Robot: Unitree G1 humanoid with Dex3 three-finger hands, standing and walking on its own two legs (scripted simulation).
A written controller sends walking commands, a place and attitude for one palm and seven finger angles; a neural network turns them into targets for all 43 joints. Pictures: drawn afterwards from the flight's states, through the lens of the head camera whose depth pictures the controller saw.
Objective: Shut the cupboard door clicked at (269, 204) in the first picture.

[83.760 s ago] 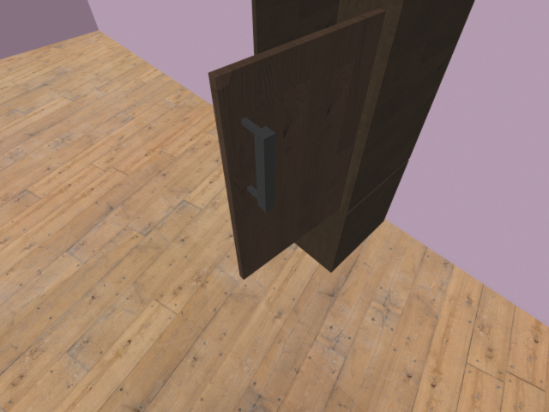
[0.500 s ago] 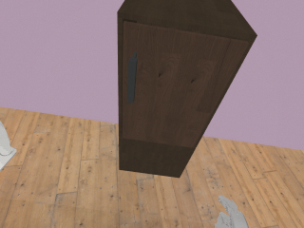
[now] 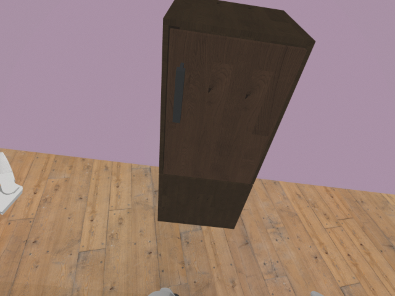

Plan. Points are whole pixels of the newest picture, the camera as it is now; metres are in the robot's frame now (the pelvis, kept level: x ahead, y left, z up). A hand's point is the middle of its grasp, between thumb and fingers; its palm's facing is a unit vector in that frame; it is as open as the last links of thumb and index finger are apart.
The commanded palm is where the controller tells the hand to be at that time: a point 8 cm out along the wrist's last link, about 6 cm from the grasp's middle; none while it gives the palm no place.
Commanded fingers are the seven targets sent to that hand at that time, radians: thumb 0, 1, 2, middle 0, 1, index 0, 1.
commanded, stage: stop stepping back and stand still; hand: left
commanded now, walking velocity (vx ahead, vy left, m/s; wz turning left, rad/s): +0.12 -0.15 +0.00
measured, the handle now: (179, 93) +0.68 +0.08 +0.10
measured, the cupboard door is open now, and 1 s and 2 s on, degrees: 0 0 0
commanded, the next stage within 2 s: let the arm hang, fingers relaxed in 1.36 s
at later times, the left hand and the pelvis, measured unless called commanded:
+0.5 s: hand out of the picture +0.11 +0.34 +0.21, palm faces +0.39 -0.84 -0.37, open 7.4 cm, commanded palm +0.05 +0.39 +0.21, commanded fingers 0.00 0.90 0.90 -0.20 -0.30 -0.20 -0.30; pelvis -0.10 +0.09 +0.04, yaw -1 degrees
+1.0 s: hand out of the picture +0.16 +0.30 +0.20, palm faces +0.36 -0.77 -0.53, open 7.4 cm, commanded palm +0.11 +0.34 +0.21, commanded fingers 0.00 0.90 0.90 -0.20 -0.30 -0.20 -0.30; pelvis -0.05 +0.05 +0.02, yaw -4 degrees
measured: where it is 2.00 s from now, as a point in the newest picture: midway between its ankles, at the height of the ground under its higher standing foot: outside the picture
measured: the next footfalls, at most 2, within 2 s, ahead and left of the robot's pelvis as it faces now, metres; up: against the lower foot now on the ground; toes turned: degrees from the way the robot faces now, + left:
right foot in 0.10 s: -0.02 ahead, -0.11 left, +0.00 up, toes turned -2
left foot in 0.28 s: +0.04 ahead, +0.18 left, +0.00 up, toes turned -2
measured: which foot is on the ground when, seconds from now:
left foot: down 0.00-0.08, up 0.10-0.26, down 0.28-1.00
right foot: up 0.00-0.08, down 0.10-0.28, up 0.30-0.78, down 0.80-1.00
